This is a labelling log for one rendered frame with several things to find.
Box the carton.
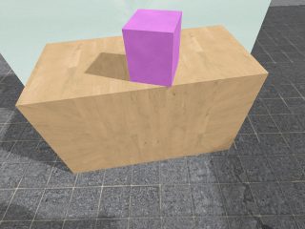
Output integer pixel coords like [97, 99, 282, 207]
[121, 9, 182, 87]

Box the pedestal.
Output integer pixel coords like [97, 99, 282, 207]
[15, 25, 269, 174]

